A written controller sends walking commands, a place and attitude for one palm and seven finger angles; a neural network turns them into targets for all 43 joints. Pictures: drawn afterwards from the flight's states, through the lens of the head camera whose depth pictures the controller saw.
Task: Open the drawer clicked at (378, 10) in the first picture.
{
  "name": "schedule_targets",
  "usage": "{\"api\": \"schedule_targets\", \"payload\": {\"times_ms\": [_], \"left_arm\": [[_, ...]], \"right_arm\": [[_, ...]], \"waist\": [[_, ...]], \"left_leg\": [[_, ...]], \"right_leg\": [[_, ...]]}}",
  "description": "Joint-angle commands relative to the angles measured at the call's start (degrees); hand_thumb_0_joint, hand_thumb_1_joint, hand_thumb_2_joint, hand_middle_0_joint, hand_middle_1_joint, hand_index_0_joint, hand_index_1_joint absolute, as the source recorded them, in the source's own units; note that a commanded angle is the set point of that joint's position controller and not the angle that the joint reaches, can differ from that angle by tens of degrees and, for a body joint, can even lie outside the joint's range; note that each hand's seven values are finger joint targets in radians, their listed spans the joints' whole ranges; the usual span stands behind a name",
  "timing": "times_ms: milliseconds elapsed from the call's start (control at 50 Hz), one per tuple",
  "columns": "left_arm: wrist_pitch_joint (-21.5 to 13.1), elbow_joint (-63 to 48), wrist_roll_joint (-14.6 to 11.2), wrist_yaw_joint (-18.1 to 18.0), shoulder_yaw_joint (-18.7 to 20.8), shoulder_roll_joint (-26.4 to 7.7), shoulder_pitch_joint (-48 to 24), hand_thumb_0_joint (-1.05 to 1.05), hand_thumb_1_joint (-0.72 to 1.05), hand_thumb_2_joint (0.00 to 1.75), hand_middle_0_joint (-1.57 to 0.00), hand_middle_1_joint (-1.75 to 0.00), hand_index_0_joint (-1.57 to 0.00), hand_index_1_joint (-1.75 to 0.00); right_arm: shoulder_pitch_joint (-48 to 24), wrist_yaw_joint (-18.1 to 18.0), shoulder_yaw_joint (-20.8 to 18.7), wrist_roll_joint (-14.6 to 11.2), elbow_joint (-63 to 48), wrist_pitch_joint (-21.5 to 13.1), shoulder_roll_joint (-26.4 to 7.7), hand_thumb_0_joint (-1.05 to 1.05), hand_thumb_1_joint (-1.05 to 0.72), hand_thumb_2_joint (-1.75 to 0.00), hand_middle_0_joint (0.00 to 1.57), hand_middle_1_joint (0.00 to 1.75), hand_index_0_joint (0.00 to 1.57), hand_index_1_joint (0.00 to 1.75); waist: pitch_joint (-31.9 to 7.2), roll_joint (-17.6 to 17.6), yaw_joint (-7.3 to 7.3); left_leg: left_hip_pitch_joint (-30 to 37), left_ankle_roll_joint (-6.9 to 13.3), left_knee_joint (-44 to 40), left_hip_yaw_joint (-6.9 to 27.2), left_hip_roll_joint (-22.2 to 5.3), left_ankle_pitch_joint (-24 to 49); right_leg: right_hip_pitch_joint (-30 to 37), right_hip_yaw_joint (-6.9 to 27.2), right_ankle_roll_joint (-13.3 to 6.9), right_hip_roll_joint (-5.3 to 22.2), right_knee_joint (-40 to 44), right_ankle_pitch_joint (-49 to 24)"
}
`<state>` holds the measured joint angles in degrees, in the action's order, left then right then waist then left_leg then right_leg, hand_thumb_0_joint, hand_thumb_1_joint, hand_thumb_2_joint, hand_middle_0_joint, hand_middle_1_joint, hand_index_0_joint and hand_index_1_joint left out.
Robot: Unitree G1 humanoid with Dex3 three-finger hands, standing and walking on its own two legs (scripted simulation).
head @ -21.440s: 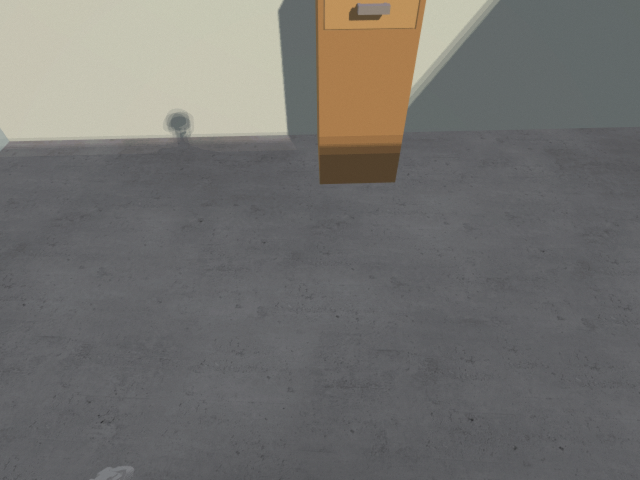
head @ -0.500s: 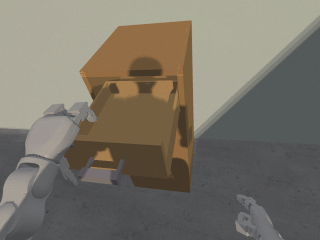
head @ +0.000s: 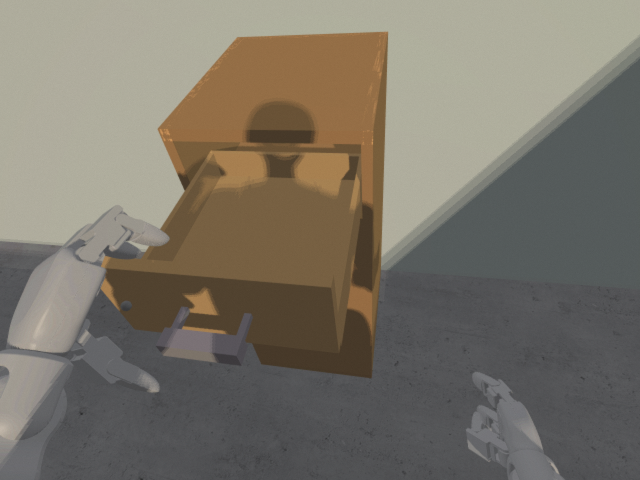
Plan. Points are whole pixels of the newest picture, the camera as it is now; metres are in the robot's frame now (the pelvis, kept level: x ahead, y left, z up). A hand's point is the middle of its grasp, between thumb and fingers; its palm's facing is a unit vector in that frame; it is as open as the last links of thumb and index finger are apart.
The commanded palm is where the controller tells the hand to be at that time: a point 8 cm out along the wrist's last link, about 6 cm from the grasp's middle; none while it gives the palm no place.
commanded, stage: draw the hand back to the body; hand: left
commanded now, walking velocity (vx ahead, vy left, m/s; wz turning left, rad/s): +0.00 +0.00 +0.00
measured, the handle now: (208, 331) +0.28 +0.21 +0.03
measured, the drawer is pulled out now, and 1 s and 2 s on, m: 0.29 0.29 0.29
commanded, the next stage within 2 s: step back with the hand held close in 0.92 s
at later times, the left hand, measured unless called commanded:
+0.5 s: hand (93, 276) +0.22 +0.24 +0.22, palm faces +0.43 -0.81 -0.40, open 10.6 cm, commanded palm +0.17 +0.28 +0.22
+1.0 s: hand (74, 290) +0.21 +0.25 +0.22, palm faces +0.49 -0.79 -0.37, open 7.5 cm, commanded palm +0.15 +0.28 +0.22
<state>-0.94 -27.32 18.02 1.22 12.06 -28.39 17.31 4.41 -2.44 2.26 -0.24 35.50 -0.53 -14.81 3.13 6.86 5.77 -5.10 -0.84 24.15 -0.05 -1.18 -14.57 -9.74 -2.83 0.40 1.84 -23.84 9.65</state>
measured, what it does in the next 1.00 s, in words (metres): stands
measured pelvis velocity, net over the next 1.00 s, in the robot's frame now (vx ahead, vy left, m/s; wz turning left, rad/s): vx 0.02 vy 0.00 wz -0.01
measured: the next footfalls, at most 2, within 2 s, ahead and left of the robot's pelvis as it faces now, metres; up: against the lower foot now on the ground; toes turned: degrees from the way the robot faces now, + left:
right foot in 1.86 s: +0.01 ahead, -0.11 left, +0.00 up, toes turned +1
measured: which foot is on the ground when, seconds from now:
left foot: down 0.00-1.00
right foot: down 0.00-1.00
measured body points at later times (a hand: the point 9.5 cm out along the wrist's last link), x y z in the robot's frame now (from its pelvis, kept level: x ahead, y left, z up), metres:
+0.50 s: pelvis +0.03 +0.01 +0.00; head +0.02 +0.00 +0.45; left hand +0.19 +0.28 +0.24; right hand +0.21 -0.21 -0.08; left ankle -0.01 +0.13 -0.74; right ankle +0.04 -0.12 -0.74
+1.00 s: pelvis +0.02 +0.00 +0.00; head +0.00 -0.01 +0.45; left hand +0.17 +0.29 +0.24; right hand +0.22 -0.20 -0.08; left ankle -0.01 +0.13 -0.74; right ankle +0.04 -0.12 -0.74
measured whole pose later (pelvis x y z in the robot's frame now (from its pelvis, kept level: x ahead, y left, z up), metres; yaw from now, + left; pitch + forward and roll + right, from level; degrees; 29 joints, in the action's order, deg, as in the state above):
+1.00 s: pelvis +0.02 +0.00 +0.00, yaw +0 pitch -5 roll -1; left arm -8.2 -31.5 -2.6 -5.9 21.5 -19.0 22.9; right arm 10.2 -4.0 1.6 1.5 37.1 -8.8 -11.4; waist 2.3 3.8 5.0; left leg -2.5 -0.9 24.1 -0.4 -2.1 -16.4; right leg -6.4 -2.6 0.5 0.9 -21.8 10.1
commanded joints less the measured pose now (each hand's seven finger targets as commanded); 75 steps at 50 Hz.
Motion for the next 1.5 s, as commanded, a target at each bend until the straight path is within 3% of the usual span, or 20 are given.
{"api": "schedule_targets", "payload": {"times_ms": [0,20,40,60,140,280,440,460,540,560,700,780,1000,1020,1080,1160,1260,1340,1420,1480], "left_arm": [[-10.7,-18.8,-19.8,-7.1,12.5,-3.6,-8.2,0.0,-0.32,0.37,-0.29,-1.09,-0.29,-1.09],[-11.7,-18.8,-19.7,-8.0,13.5,-3.7,-7.3,0.0,-0.29,0.39,-0.29,-1.07,-0.29,-1.07],[-12.0,-17.1,-19.9,-8.4,14.1,-3.8,-5.3,0.0,-0.26,0.4,-0.28,-1.04,-0.28,-1.04],[-12.2,-15.6,-20.1,-8.3,11.5,-0.2,-4.4,0.0,-0.22,0.42,-0.28,-1.02,-0.28,-1.02],[-12.6,-13.9,-20.5,-7.9,11.5,0.4,-5.1,0.0,-0.08,0.48,-0.27,-0.93,-0.27,-0.93],[-13.1,-19.0,-20.4,-7.3,11.6,0.8,-0.7,0.0,0.17,0.58,-0.25,-0.77,-0.25,-0.77],[-12.4,-17.7,-20.7,-7.5,15.9,-1.8,1.1,0.0,0.44,0.7,-0.23,-0.59,-0.23,-0.59],[-11.9,-14.8,-21.1,-7.5,15.1,0.2,3.9,0.0,0.48,0.72,-0.23,-0.57,-0.23,-0.57],[-11.7,-17.0,-21.0,-7.5,16.4,-1.9,-0.2,0.0,0.62,0.78,-0.22,-0.48,-0.22,-0.48],[-11.4,-14.2,-21.2,-7.6,15.7,-0.2,2.9,0.0,0.65,0.8,-0.22,-0.46,-0.22,-0.46],[-10.7,-15.2,-21.2,-7.7,15.0,-0.2,0.7,0.0,0.9,0.9,-0.2,-0.3,-0.2,-0.3],[-10.7,-17.7,-20.8,-7.9,15.0,-1.0,-1.9,0.0,0.9,0.9,-0.2,-0.3,-0.2,-0.3],[-10.7,-14.0,-21.1,-8.0,15.4,-0.5,0.7,0.0,0.9,0.9,-0.2,-0.3,-0.2,-0.3],[-12.7,-16.6,-21.3,-7.8,21.3,-6.3,-1.7,0.0,0.9,0.9,-0.2,-0.3,-0.2,-0.3],[-14.2,-15.4,-20.6,-7.4,18.7,-3.1,4.1,0.0,0.9,0.9,-0.2,-0.3,-0.2,-0.3],[-15.3,-18.9,-20.7,-8.2,20.8,-4.2,11.7,0.0,0.9,0.9,-0.2,-0.3,-0.2,-0.3],[-15.7,-20.9,-20.9,-9.1,23.5,-5.7,15.6,0.0,0.9,0.9,-0.2,-0.3,-0.2,-0.3],[-16.1,-22.3,-20.6,-9.8,24.8,-6.6,15.5,0.0,0.9,0.9,-0.2,-0.3,-0.2,-0.3],[-16.4,-23.1,-19.6,-10.9,23.4,-4.2,15.2,0.0,0.9,0.9,-0.2,-0.3,-0.2,-0.3],[-16.9,-23.7,-18.9,-11.8,23.1,-4.0,13.1,0.0,0.9,0.9,-0.2,-0.3,-0.2,-0.3]], "right_arm": [[-5.2,-2.5,-1.6,0.9,-9.3,-9.8,-2.8,0.0,-0.9,-0.9,0.2,0.3,0.2,0.3],[-4.0,-2.6,-1.6,1.3,-8.7,-10.7,-2.3,0.0,-0.9,-0.9,0.2,0.3,0.2,0.3],[-3.5,-2.5,-1.5,1.6,-7.6,-11.3,-2.6,0.0,-0.9,-0.9,0.2,0.3,0.2,0.3],[-3.2,-2.4,-1.4,1.5,-7.8,-11.6,-1.8,0.0,-0.9,-0.9,0.2,0.3,0.2,0.3],[-3.3,-2.3,-2.1,1.4,-7.5,-11.9,-2.4,0.0,-0.9,-0.9,0.2,0.3,0.2,0.3],[-2.0,-1.2,-2.8,1.7,-8.1,-12.5,-3.0,0.0,-0.9,-0.9,0.2,0.3,0.2,0.3],[-1.5,-1.5,-3.5,1.4,-7.9,-11.6,-3.2,0.0,-0.9,-0.9,0.2,0.3,0.2,0.3],[-1.4,-1.6,-3.3,1.4,-7.7,-11.4,-2.7,0.0,-0.9,-0.9,0.2,0.3,0.2,0.3],[-1.7,-1.7,-3.5,1.2,-8.1,-10.9,-3.3,0.0,-0.9,-0.9,0.2,0.3,0.2,0.3],[-1.5,-1.9,-3.3,1.2,-7.8,-11.0,-2.7,0.0,-0.9,-0.9,0.2,0.3,0.2,0.3],[-1.8,-2.0,-3.1,1.3,-8.2,-11.0,-2.6,0.0,-0.9,-0.9,0.2,0.3,0.2,0.3],[-1.7,-1.9,-2.8,1.4,-8.3,-11.2,-2.6,0.0,-0.9,-0.9,0.2,0.3,0.2,0.3],[-2.3,-2.1,-2.9,1.2,-8.1,-11.4,-2.2,0.0,-0.9,-0.9,0.2,0.3,0.2,0.3],[-1.5,-1.7,-3.1,0.5,-10.7,-9.6,-4.7,0.0,-0.9,-0.9,0.2,0.3,0.2,0.3],[-1.6,-1.9,-3.3,0.5,-10.5,-7.9,-3.7,0.0,-0.9,-0.9,0.2,0.3,0.2,0.3],[-0.2,-1.9,-4.5,0.6,-11.7,-7.2,-4.3,0.0,-0.9,-0.9,0.2,0.3,0.2,0.3],[0.6,-2.0,-6.0,0.2,-13.2,-6.3,-4.5,0.0,-0.9,-0.9,0.2,0.3,0.2,0.3],[0.9,-2.3,-6.6,0.3,-13.7,-6.6,-5.1,0.0,-0.9,-0.9,0.2,0.3,0.2,0.3],[2.6,-2.8,-6.8,1.5,-14.0,-7.4,-5.0,0.0,-0.9,-0.9,0.2,0.3,0.2,0.3],[3.9,-3.1,-6.7,1.9,-13.4,-8.3,-4.5,0.0,-0.9,-0.9,0.2,0.3,0.2,0.3]], "waist": [[-9.4,-4.7,-1.71],[-11.0,-1.7,-1.35],[-8.6,0.1,-1.17],[-6.5,-1.1,-1.6],[-1.9,-0.8,-1.55],[-8.6,-2.1,-1.34],[-8.0,-3.0,-1.24],[-6.6,-3.4,-1.29],[-6.8,-2.7,-1.38],[-5.7,-2.4,-1.32],[-5.3,-3.3,-1.49],[-6.5,-1.3,-1.41],[-4.0,-3.9,-1.1],[0.6,-7.9,-4.59],[-4.0,-8.6,-4.71],[-12.7,-4.6,-4.7],[-14.8,-5.6,-4.79],[-12.8,-3.3,-4.67],[-11.0,-2.9,-5.32],[-10.8,-4.2,-5.97]], "left_leg": [[0.6,1.8,-5.0,-2.1,0.0,3.9],[1.0,1.4,-5.0,-2.3,0.1,6.0],[0.3,0.9,-5.3,-2.2,0.1,6.3],[-0.9,0.8,-5.9,-2.2,-0.1,6.5],[-2.2,0.9,-6.1,-2.2,-0.3,5.9],[-0.9,0.6,-3.8,-1.8,-0.6,18.0],[-0.5,0.1,-3.3,-1.9,-0.8,20.4],[-1.1,0.1,-3.6,-2.4,-1.0,19.4],[-1.0,0.2,-3.9,-1.7,-0.7,16.2],[-1.6,0.1,-4.2,-2.2,-0.8,16.2],[-1.7,0.4,-4.3,-1.8,-0.6,13.3],[-1.5,0.2,-4.2,-1.2,-0.3,13.1],[-2.7,0.5,-4.7,-1.3,-0.5,9.2],[-7.0,1.9,-2.2,-1.0,-0.8,4.6],[-6.3,2.1,1.2,-0.4,0.4,3.1],[-6.3,1.7,1.2,0.1,-0.9,13.7],[-8.5,1.4,1.7,1.1,-2.4,20.4],[-12.8,2.0,-0.1,2.7,-3.8,15.9],[-20.6,2.9,-1.0,4.3,-5.6,9.6],[-22.8,3.0,1.5,3.8,-4.8,1.9]], "right_leg": [[6.7,-0.2,-0.6,-1.1,5.9,1.2],[8.2,-0.2,-0.8,-1.1,5.2,-0.9],[7.8,-0.2,-1.1,-1.5,5.5,-1.2],[7.5,-0.5,-1.1,-1.2,5.4,-1.5],[6.2,0.2,-1.4,-1.6,6.9,-0.3],[10.3,-0.4,-1.3,-1.6,3.1,-11.8],[9.1,-0.3,-1.4,-2.0,3.2,-13.4],[8.6,-0.8,-1.1,-1.9,3.3,-12.7],[8.1,-0.2,-1.4,-2.1,3.9,-10.1],[8.0,-0.7,-1.2,-2.0,3.8,-10.0],[7.5,-0.4,-1.2,-2.1,4.2,-7.7],[8.0,-0.1,-1.5,-1.9,4.0,-7.5],[6.8,-0.1,-1.2,-2.0,4.9,-3.7],[-2.6,5.9,-0.8,0.8,8.5,-4.3],[-4.7,6.8,-1.5,3.7,10.1,-0.8],[0.9,4.6,-1.2,3.2,3.2,-12.2],[2.0,3.3,-0.7,2.4,-2.5,-17.9],[0.7,3.1,-0.3,1.3,-5.7,-13.6],[1.6,3.1,-0.6,0.8,-11.0,-8.8],[-0.3,5.8,-1.5,2.7,-10.3,-7.4]]}}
